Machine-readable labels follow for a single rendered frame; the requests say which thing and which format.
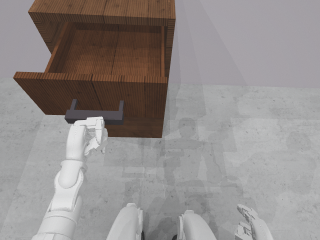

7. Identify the right robot hand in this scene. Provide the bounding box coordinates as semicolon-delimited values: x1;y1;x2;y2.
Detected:
235;204;274;240

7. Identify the drawer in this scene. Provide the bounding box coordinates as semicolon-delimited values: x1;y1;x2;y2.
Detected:
13;22;167;118

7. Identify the left robot thigh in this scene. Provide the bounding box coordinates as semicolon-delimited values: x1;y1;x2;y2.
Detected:
106;206;143;240

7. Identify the right robot thigh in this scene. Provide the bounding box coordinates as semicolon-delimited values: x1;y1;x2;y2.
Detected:
177;213;217;240

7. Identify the robot left forearm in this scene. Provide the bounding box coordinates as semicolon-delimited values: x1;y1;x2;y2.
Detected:
31;159;88;240

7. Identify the left robot hand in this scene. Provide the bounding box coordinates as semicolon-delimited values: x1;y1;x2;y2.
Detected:
65;116;109;163

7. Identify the cabinet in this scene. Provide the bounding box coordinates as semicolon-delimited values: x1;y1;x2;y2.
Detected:
28;0;176;138

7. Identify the handle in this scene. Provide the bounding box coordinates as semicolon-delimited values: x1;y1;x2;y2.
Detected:
64;99;124;125

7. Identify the robot thigh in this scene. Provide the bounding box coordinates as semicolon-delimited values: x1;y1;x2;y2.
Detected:
106;206;143;240
177;213;217;240

